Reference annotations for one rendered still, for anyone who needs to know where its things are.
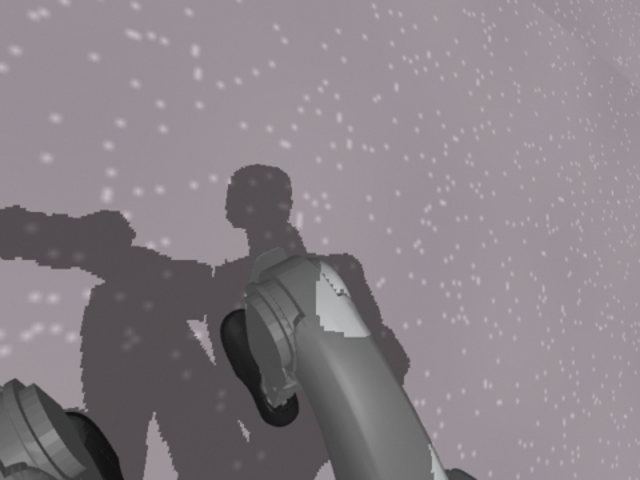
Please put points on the right robot foot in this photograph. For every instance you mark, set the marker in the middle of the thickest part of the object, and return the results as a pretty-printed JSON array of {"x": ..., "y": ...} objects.
[{"x": 235, "y": 343}]

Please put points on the left robot foot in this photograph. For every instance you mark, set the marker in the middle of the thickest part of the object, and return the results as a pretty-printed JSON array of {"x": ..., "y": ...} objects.
[{"x": 97, "y": 445}]

